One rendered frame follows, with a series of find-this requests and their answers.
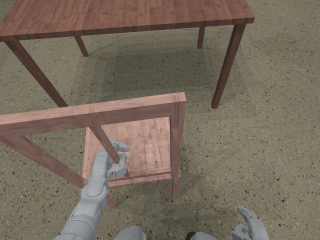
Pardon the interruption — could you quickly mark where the chair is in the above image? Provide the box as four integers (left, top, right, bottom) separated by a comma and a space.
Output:
0, 92, 187, 208

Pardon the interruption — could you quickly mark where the robot left forearm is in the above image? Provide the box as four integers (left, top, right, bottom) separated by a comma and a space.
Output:
54, 175, 108, 240

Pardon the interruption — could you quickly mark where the right robot hand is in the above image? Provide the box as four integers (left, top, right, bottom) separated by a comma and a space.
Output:
232, 205, 270, 240

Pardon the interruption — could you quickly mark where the table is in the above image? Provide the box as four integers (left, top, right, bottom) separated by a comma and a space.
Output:
0, 0, 255, 109

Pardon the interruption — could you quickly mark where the robot left thigh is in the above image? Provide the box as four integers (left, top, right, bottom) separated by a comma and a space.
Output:
114, 227, 147, 240

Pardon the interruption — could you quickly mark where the left robot hand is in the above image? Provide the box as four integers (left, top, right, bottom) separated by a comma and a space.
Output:
90, 139, 130, 181

